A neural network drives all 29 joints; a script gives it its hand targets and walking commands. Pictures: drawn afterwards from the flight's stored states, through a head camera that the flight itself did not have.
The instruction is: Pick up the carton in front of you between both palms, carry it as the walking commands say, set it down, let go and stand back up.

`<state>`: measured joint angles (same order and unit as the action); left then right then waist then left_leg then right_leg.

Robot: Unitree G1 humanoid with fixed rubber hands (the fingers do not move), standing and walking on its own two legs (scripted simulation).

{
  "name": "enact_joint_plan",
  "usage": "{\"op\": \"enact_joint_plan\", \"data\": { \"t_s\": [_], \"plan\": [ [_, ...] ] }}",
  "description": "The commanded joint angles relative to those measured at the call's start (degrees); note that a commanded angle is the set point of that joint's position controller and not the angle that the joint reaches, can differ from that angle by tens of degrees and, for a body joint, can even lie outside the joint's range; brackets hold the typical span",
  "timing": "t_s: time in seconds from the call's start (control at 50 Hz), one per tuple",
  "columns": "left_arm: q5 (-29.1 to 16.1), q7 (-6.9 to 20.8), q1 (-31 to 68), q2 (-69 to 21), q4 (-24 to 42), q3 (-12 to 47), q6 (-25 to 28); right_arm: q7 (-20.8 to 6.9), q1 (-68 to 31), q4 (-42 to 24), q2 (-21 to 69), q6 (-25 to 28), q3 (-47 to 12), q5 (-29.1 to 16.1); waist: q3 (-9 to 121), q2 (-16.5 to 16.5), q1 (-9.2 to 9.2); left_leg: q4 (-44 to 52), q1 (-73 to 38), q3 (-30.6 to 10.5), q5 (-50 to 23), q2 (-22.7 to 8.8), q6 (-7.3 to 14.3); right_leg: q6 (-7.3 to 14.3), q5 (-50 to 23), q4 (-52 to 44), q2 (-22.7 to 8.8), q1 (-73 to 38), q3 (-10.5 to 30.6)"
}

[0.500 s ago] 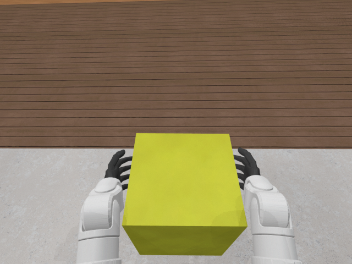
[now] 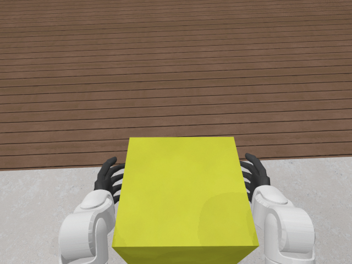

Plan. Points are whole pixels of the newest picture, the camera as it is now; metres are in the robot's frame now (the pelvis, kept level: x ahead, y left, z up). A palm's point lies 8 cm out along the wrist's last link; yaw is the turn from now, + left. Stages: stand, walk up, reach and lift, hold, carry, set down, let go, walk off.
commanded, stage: carry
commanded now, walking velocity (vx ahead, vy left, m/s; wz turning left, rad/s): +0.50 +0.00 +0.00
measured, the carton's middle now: (181, 209) +0.24 -0.01 +0.03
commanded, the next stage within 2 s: none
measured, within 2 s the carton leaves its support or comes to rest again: neither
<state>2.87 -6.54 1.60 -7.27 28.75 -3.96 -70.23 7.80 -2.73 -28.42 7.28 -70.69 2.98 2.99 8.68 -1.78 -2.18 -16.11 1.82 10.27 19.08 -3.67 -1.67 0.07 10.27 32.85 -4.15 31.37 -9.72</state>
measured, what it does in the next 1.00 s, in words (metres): walks ahead: right foot, then left foot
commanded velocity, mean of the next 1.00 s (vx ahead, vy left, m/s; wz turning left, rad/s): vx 0.50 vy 0.00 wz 0.00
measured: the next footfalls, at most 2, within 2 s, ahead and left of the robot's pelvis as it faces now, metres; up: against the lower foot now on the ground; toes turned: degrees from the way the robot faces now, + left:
right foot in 0.06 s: +0.20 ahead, -0.11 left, +0.00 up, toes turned -12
left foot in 0.54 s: +0.54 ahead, +0.09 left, +0.00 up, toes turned +12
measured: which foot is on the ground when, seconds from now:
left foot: down 0.00-0.08, up 0.10-0.52, down 0.54-1.00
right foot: up 0.00-0.04, down 0.06-0.58, up 0.60-1.00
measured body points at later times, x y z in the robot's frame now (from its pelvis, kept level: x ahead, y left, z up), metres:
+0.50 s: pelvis +0.33 -0.02 -0.01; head +0.32 -0.02 +0.44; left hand +0.58 +0.14 +0.09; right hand +0.59 -0.17 +0.09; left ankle +0.48 +0.10 -0.72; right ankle +0.16 -0.10 -0.74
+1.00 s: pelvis +0.68 -0.02 -0.01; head +0.68 -0.01 +0.44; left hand +0.95 +0.14 +0.13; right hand +0.96 -0.17 +0.13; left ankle +0.50 +0.08 -0.74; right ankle +0.83 -0.12 -0.72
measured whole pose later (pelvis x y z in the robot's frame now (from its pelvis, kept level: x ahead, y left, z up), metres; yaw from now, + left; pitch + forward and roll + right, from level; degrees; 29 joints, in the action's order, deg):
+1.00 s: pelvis +0.68 -0.02 -0.01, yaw +0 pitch +3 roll +0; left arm 2.3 -8.3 10.7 -7.1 34.3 -5.7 -72.5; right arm 7.3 -11.0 -32.8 7.7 -71.0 6.3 1.9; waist 4.2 0.4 -0.5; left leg -16.2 -4.8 11.9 23.5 -2.7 -1.4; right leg 1.7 2.5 31.1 -4.2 32.4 -11.5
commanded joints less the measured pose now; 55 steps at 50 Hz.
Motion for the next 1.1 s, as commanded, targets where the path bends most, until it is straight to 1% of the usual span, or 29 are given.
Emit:
{"op": "enact_joint_plan", "data": {
  "t_s": [0.0,0.02,0.04,0.06,0.08,0.12,0.16,0.2,0.34,0.42,0.46,0.48,0.5,0.52,0.54,0.56,0.58,0.6,0.66,0.8,0.9,0.94,0.96,0.98,1.0,1.02,1.04,1.06,1.08],
  "plan": [
    [-16.42,6.62,21.88,-43.18,0.99,35.11,-0.80,-8.87,-23.81,-3.55,41.83,-1.10,-37.13,-19.08,8.26,0.44,3.58,-21.28,16.74,3.51,-17.37,-4.60,2.03,2.30,3.24,-6.30,0.77,-33.48,-0.76],
    [-16.19,6.66,22.21,-42.23,1.21,34.94,-0.76,-8.98,-24.77,-4.46,42.09,-1.40,-37.10,-19.09,11.82,14.94,4.16,-40.07,28.38,3.12,-3.34,1.13,-0.56,7.56,17.30,-15.63,-14.27,-40.65,25.78],
    [-16.98,6.96,22.58,-43.23,0.63,35.32,-0.71,-9.20,-25.06,-3.61,42.20,-1.56,-37.24,-19.13,11.63,19.97,3.78,-50.26,38.89,-2.67,10.10,3.56,0.42,12.36,15.89,-22.07,-21.30,-43.84,40.56],
    [-17.60,7.46,24.03,-45.49,2.11,36.49,-0.39,-9.67,-25.96,-3.97,44.33,-1.14,-37.86,-19.66,10.75,13.47,3.90,-56.00,41.55,-7.63,9.67,-0.51,1.75,13.20,10.42,-22.38,-21.61,-42.62,38.96],
    [-17.94,8.11,24.12,-47.98,2.52,37.17,0.08,-10.30,-25.50,-3.51,46.97,-0.67,-38.45,-19.89,10.69,8.61,3.48,-56.95,41.52,-8.90,7.15,-2.70,2.69,11.35,3.64,-19.80,-19.89,-39.50,32.45],
    [-19.41,9.47,26.99,-52.70,4.27,40.00,1.36,-11.19,-24.20,-2.42,51.28,0.84,-38.47,-18.75,11.39,3.72,2.94,-50.88,37.26,-9.90,-0.34,-5.46,2.79,8.76,3.21,-21.78,-17.74,-33.37,24.21],
    [-20.15,10.50,26.54,-54.60,5.01,41.35,2.56,-11.53,-22.23,-2.05,53.88,2.43,-38.98,-17.72,11.49,5.47,2.98,-44.77,34.85,-7.44,-4.31,-4.60,2.31,7.09,1.10,-23.45,-15.06,-31.14,16.92],
    [-20.23,11.29,26.03,-53.78,4.77,41.88,3.35,-11.36,-20.98,-1.61,53.38,3.61,-38.79,-16.08,10.10,7.07,3.14,-38.96,35.37,-5.62,-6.98,-4.12,1.94,7.28,0.28,-24.47,-13.83,-31.54,12.65],
    [-18.55,11.27,22.14,-46.28,4.04,40.04,3.21,-10.28,-20.11,-3.15,47.82,3.73,-39.33,-15.32,1.85,9.40,3.47,-19.63,36.76,0.86,-15.54,-1.00,1.84,6.79,-17.34,-22.67,-9.45,-36.30,3.10],
    [-17.71,10.35,20.32,-44.37,5.12,38.95,1.76,-10.14,-19.89,-4.92,46.23,1.86,-39.34,-16.88,-0.46,10.67,3.77,-13.13,30.94,3.96,-17.78,0.63,3.04,5.98,-23.68,-20.80,-9.25,-36.86,0.94],
    [-17.49,9.93,21.24,-44.21,6.02,38.97,1.06,-10.16,-19.18,-4.61,45.24,1.23,-38.62,-17.51,3.47,9.26,2.79,-11.13,18.71,6.25,-15.76,3.70,4.65,4.32,-35.33,-9.72,-7.63,-35.52,-1.99],
    [-17.64,9.67,22.09,-43.60,6.24,38.95,0.68,-10.19,-19.40,-4.69,44.84,1.04,-38.13,-17.51,7.17,7.67,1.41,-9.00,7.91,6.87,-12.61,4.54,5.47,2.82,-34.34,0.82,-5.56,-31.28,-4.49],
    [-18.05,9.43,23.35,-43.08,6.83,39.22,0.34,-10.22,-19.41,-4.62,44.16,0.97,-37.54,-17.51,11.97,2.15,-0.08,-8.51,-7.24,-4.82,-6.81,-3.67,8.35,1.01,-21.20,14.45,-3.43,-18.80,-3.59],
    [-18.95,9.41,23.84,-43.66,8.31,39.81,0.02,-10.19,-19.00,-4.28,43.15,1.10,-37.00,-17.48,17.39,-15.04,0.53,-2.74,-17.20,-33.01,-2.06,-19.04,14.58,-1.31,1.54,31.82,2.95,-3.70,-2.07],
    [-19.24,9.54,24.62,-44.26,8.00,40.44,-0.10,-10.34,-19.27,-3.65,45.44,1.18,-37.07,-18.02,16.60,-15.17,0.78,2.28,-20.67,-41.99,-9.98,-22.17,18.19,-0.71,16.54,41.38,5.70,7.04,4.36],
    [-19.44,9.78,24.79,-46.46,8.74,40.69,0.60,-10.95,-20.97,-5.23,48.78,1.54,-38.67,-19.51,15.61,-8.74,0.60,1.34,-18.07,-33.97,-16.30,-20.96,17.04,1.28,15.57,44.60,1.72,8.77,7.96],
    [-19.48,10.00,25.88,-48.44,7.79,41.02,1.06,-11.12,-22.07,-6.75,50.40,2.07,-39.12,-19.77,14.28,-4.03,0.35,0.38,-13.67,-28.10,-21.03,-18.98,13.11,1.77,13.95,42.75,-0.53,8.37,8.97],
    [-19.05,10.05,25.88,-50.08,6.97,41.18,1.67,-11.33,-23.52,-6.95,51.77,2.36,-39.50,-20.19,13.12,-1.80,0.60,1.15,-8.70,-22.31,-21.70,-17.47,10.84,2.03,9.53,38.47,-2.44,5.84,9.77],
    [-17.99,9.54,23.29,-51.98,6.25,41.36,2.79,-11.86,-22.82,-7.14,52.07,3.03,-40.03,-20.45,11.93,-3.36,1.29,4.29,-3.78,-13.52,-17.60,-14.80,8.11,1.60,4.65,28.05,-2.65,2.97,6.66],
    [-16.76,7.40,24.11,-47.31,9.41,40.87,1.62,-11.75,-21.72,-8.87,44.59,1.48,-38.32,-20.10,2.88,-6.72,1.39,7.07,-5.08,-3.09,-23.44,-10.05,7.93,-0.44,-6.86,6.59,-0.95,5.82,0.26],
    [-19.71,5.39,39.66,-35.67,9.56,38.64,-1.03,-8.40,-34.59,-7.89,34.20,-0.37,-34.39,-19.50,-1.35,-8.26,0.60,3.52,-4.45,-1.10,-25.95,-9.34,7.84,1.60,-8.73,-1.42,1.52,0.65,-3.44],
    [-19.59,3.91,43.63,-29.62,5.08,34.64,-2.07,-6.09,-40.00,-4.90,29.43,-1.44,-31.82,-18.64,1.37,-7.75,1.19,-4.85,-2.16,0.88,-34.14,-9.22,6.99,2.94,-7.94,-2.82,3.04,-9.29,-4.55],
    [-19.15,3.07,44.65,-26.96,2.00,32.22,-2.49,-4.99,-42.51,-2.97,27.27,-2.04,-30.67,-18.16,5.20,-5.55,3.22,-14.27,0.35,2.68,-37.02,-6.81,5.88,3.60,-4.89,-3.97,5.29,-18.21,-5.39],
    [-18.27,2.24,45.99,-24.83,-0.96,29.70,-2.80,-4.03,-45.40,-1.01,24.94,-2.61,-29.50,-17.76,11.41,-0.42,6.03,-28.61,7.31,3.30,-29.27,-3.67,4.66,4.35,-0.34,-3.99,3.38,-31.50,-1.94],
    [-17.52,1.37,48.00,-21.94,-3.44,27.45,-2.96,-3.23,-48.30,0.07,23.92,-3.18,-28.71,-17.60,17.06,15.44,6.80,-47.74,20.76,2.17,-10.62,2.11,2.65,9.61,10.20,-10.08,-12.04,-41.57,24.54],
    [-18.05,0.76,50.36,-21.76,-6.17,26.23,-2.96,-2.56,-50.76,2.14,23.31,-3.47,-28.18,-17.84,17.35,21.80,6.93,-58.93,34.61,-5.02,8.82,6.71,3.03,14.56,8.17,-17.72,-18.77,-46.25,42.81],
    [-19.09,0.81,52.38,-25.25,-7.47,26.73,-3.16,-2.11,-52.97,4.09,24.82,-3.32,-27.45,-18.13,17.58,15.08,6.87,-65.54,38.45,-10.09,8.55,2.75,4.73,14.98,2.55,-16.28,-18.82,-46.43,39.71],
    [-21.03,1.41,55.19,-30.12,-6.26,28.22,-2.71,-2.01,-55.53,4.90,28.41,-3.03,-26.96,-18.96,17.39,10.57,6.01,-66.58,39.10,-11.27,6.64,0.44,5.97,12.38,-4.30,-13.57,-16.31,-42.70,32.29],
    [-23.12,2.09,61.59,-34.25,-5.04,29.86,-2.13,-2.06,-59.17,6.22,32.54,-2.56,-26.12,-19.10,17.76,7.14,5.06,-64.19,38.22,-12.28,3.49,-0.85,6.55,10.94,-5.89,-12.16,-15.52,-39.33,27.33]
  ]
}}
